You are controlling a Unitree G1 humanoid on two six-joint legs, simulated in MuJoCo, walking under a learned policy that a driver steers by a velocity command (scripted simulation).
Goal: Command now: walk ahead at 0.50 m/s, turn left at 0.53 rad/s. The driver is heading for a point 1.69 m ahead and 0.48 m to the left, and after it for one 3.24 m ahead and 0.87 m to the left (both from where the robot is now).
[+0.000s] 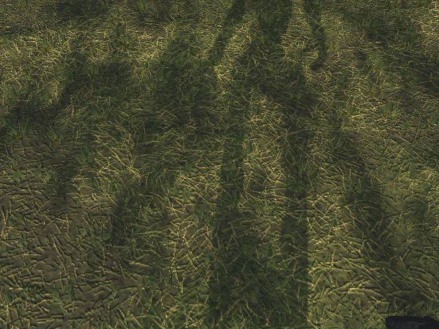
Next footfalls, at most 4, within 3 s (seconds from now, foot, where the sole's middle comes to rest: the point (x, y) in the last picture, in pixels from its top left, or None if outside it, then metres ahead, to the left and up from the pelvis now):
0.44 right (268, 326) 0.45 -0.09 -0.75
0.96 left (147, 274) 0.59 0.27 -0.75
1.48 right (168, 173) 0.98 0.25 -0.75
2.00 left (79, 150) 1.08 0.60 -0.75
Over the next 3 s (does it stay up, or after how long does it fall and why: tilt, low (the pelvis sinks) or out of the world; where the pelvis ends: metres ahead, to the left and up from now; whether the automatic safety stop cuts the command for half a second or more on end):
stays up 1.52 0.54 0.01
